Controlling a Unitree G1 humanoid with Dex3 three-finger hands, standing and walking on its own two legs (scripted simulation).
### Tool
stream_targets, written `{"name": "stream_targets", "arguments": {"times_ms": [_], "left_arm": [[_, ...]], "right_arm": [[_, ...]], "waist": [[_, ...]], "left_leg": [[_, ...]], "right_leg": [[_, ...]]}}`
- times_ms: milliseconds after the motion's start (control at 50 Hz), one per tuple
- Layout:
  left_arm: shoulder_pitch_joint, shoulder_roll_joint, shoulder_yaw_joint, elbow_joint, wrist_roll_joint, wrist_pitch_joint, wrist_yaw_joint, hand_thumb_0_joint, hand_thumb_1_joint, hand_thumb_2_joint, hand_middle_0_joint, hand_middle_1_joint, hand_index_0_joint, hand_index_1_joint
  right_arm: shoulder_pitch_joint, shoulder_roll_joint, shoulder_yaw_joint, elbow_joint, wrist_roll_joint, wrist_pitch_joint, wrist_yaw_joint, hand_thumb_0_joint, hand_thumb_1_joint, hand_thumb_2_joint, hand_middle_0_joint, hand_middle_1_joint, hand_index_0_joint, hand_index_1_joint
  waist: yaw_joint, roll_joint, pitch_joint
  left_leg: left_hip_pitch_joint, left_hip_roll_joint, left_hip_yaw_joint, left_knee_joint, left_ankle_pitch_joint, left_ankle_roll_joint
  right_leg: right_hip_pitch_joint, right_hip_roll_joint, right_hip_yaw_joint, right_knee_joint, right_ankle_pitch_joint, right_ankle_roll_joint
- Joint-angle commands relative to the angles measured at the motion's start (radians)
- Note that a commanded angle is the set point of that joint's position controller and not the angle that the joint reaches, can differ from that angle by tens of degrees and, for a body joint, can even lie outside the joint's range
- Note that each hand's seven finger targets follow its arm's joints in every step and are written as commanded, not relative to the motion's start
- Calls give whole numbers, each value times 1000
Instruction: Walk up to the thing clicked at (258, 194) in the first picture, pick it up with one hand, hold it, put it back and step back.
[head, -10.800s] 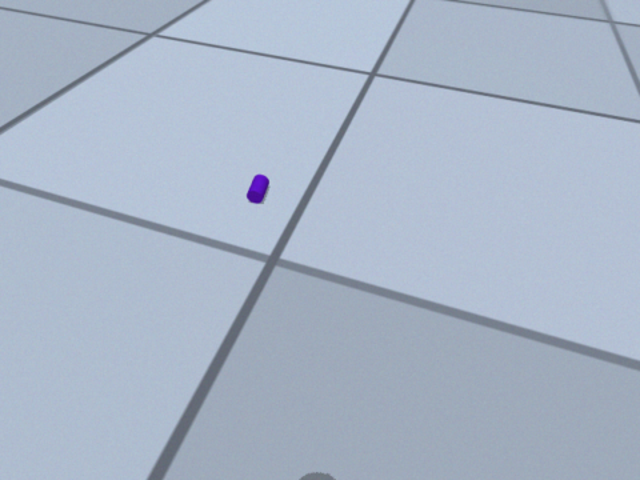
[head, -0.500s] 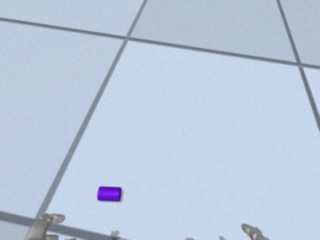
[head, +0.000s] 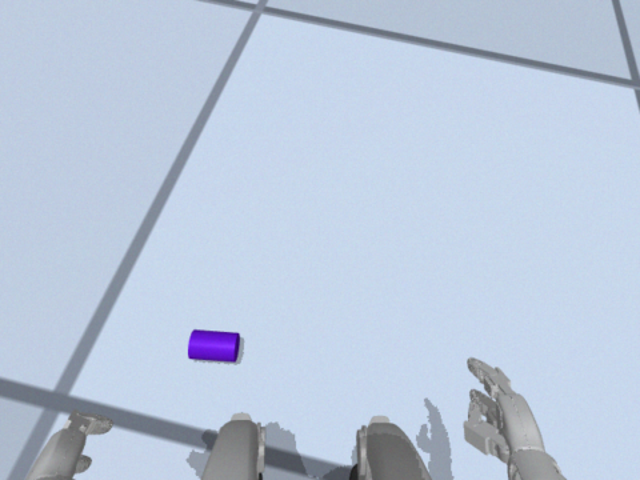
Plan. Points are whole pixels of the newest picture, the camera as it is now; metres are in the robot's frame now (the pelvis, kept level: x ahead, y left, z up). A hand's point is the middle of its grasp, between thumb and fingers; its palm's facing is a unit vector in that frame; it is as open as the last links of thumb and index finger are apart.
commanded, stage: rise first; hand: left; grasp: from above
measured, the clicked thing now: (214, 345) +0.43 +0.24 -0.62
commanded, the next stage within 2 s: approach in 1.94 s
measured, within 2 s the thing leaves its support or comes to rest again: neither
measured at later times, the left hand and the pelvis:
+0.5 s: hand (147, 400) +0.26 +0.30 -0.36, palm faces -0.51 -0.34 -0.79, open 14.0 cm; pelvis -0.07 -0.01 -0.22, yaw -3 degrees
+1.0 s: hand (164, 375) +0.33 +0.31 -0.45, palm faces -0.49 -0.07 -0.87, open 14.1 cm; pelvis -0.08 +0.01 -0.30, yaw -5 degrees
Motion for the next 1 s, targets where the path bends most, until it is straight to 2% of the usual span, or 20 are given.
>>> {"name": "stream_targets", "arguments": {"times_ms": [0, 60, 140, 180, 200, 260, 280, 300, 380, 420, 440, 560, 580, 640, 740, 780, 820, 880, 920, 980], "left_arm": [[-115, 207, 69, -64, 86, -120, 22, 0, -600, 1001, -102, -1032, -83, -1051], [-157, 210, 31, -76, 155, -199, 21, 0, -551, 966, -130, -1029, -119, -1041], [-262, 340, 108, -65, 252, -274, 78, 0, -581, 977, -131, -1029, -117, -1043], [-270, 349, 116, -27, 296, -279, 109, 0, -600, 997, -104, -1044, -91, -1057], [-323, 362, 117, -40, 311, -281, 123, 0, -611, 1005, -98, -1049, -86, -1061], [-423, 380, 113, 32, 350, -281, 138, 0, -583, 1001, -82, -1048, -80, -1050], [-483, 424, 129, 47, 371, -288, 139, 0, -582, 1011, -81, -1042, -75, -1049], [-517, 439, 130, 67, 386, -295, 135, 0, -577, 1007, -89, -1031, -81, -1039], [-665, 487, 109, 146, 454, -330, 117, 0, -543, 992, -112, -1013, -108, -1018], [-700, 527, 127, 160, 485, -352, 114, 0, -544, 984, -105, -1029, -110, -1024], [-732, 523, 109, 178, 499, -363, 112, 0, -550, 995, -100, -1024, -102, -1023], [-859, 603, 118, 250, 576, -440, 134, 0, -548, 1022, -80, -1032, -79, -1033], [-877, 594, 105, 250, 591, -453, 143, 0, -547, 1027, -76, -1032, -75, -1034], [-930, 612, 109, 266, 635, -481, 183, 0, -549, 1025, -71, -1027, -72, -1026], [-998, 644, 104, 373, 724, -485, 268, 0, -559, 1034, -65, -1003, -60, -1009], [-1016, 624, 84, 419, 749, -480, 295, 0, -546, 1022, -65, -997, -65, -998], [-1060, 637, 75, 437, 778, -476, 314, 0, -535, 1009, -62, -997, -68, -991], [-1100, 623, 45, 461, 806, -469, 331, 0, -524, 999, -69, -990, -76, -983], [-1140, 649, 53, 464, 822, -466, 340, 0, -517, 989, -66, -987, -78, -975], [-1141, 643, 39, 510, 844, -462, 347, 0, -516, 987, -83, -980, -90, -973]], "right_arm": [[-3, -163, -69, -96, -6, -58, -1, 0, -914, -905, 200, 300, 200, 300], [-3, -178, -81, -88, -3, -66, 8, 0, -907, -903, 200, 300, 200, 300], [-8, -209, -92, -57, 0, -56, 20, 0, -937, -912, 200, 300, 200, 300], [-2, -216, -98, -42, 1, -43, 26, 0, -938, -912, 200, 300, 200, 300], [2, -216, -99, -37, 1, -37, 29, 0, -946, -914, 200, 300, 200, 300], [13, -220, -107, -3, -3, -22, 37, 0, -930, -910, 200, 300, 200, 300], [22, -220, -107, 6, -5, -18, 39, 0, -921, -908, 200, 300, 200, 300], [23, -220, -112, 10, -9, -13, 41, 0, -921, -908, 200, 300, 200, 300], [44, -222, -108, 42, -17, 0, 40, 0, -919, -907, 200, 300, 200, 300], [52, -228, -106, 52, -20, 7, 42, 0, -931, -910, 200, 300, 200, 300], [59, -228, -103, 55, -22, 11, 43, 0, -930, -910, 200, 300, 200, 300], [59, -241, -88, 76, -31, 32, 52, 0, -903, -904, 200, 300, 200, 300], [59, -240, -87, 78, -34, 36, 55, 0, -901, -903, 200, 300, 200, 300], [77, -247, -79, 98, -43, 52, 63, 0, -901, -904, 200, 300, 200, 300], [93, -259, -70, 127, -60, 82, 75, 0, -900, -904, 200, 300, 200, 300], [93, -257, -66, 130, -68, 94, 81, 0, -899, -904, 200, 300, 200, 300], [92, -263, -66, 136, -74, 101, 85, 0, -899, -903, 200, 300, 200, 300], [98, -264, -68, 143, -84, 108, 90, 0, -899, -903, 200, 300, 200, 300], [105, -267, -67, 149, -87, 113, 95, 0, -898, -902, 200, 300, 200, 300], [112, -264, -66, 152, -94, 119, 98, 0, -901, -903, 200, 300, 200, 300]], "waist": [[-12, 82, -280], [-17, 109, -396], [16, 142, -511], [23, 139, -555], [14, 143, -582], [10, 99, -598], [13, 89, -624], [10, 60, -642], [3, 29, -642], [17, 38, -673], [-3, 39, -656], [-8, 79, -562], [-12, 95, -560], [-17, 167, -587], [-41, 173, -567], [-52, 176, -552], [-54, 206, -552], [-73, 223, -562], [-73, 243, -578], [-86, 232, -576]], "left_leg": [[29, -37, 29, 12, 205, 31], [-5, -40, 15, 102, 227, 27], [-77, -33, 0, 228, 296, 24], [-100, -33, 2, 284, 345, 26], [-125, -36, 9, 314, 351, 28], [-230, -40, 19, 386, 291, 35], [-271, -42, 25, 421, 273, 41], [-305, -42, 28, 452, 231, 46], [-451, -43, 47, 535, 80, 53], [-464, -44, 47, 558, 69, 51], [-502, -44, 46, 574, 42, 54], [-617, -47, 27, 608, -127, 56], [-618, -47, 23, 615, -143, 55], [-565, -46, 9, 635, -111, 49], [-588, -53, 3, 682, -78, 48], [-606, -56, 3, 693, -83, 48], [-598, -56, 1, 700, -87, 46], [-594, -59, 1, 721, -76, 45], [-590, -61, -2, 733, -58, 43], [-599, -63, 6, 757, -28, 45]], "right_leg": [[-80, 32, -14, 42, 175, -52], [-178, 35, -14, 151, 194, -52], [-327, 34, -20, 299, 224, -56], [-365, 34, -25, 352, 260, -56], [-372, 34, -24, 369, 272, -55], [-406, 37, -23, 403, 237, -52], [-409, 39, -20, 420, 228, -50], [-422, 40, -20, 429, 199, -48], [-457, 42, -18, 464, 84, -44], [-473, 44, -24, 494, 68, -45], [-496, 46, -28, 506, 43, -45], [-645, 59, -56, 583, -132, -54], [-666, 59, -59, 595, -143, -55], [-727, 58, -80, 649, -92, -61], [-801, 58, -98, 700, -62, -68], [-826, 57, -103, 714, -64, -68], [-856, 56, -106, 732, -62, -69], [-869, 54, -110, 749, -47, -70], [-878, 51, -110, 767, -31, -68], [-870, 53, -111, 770, -10, -68]]}}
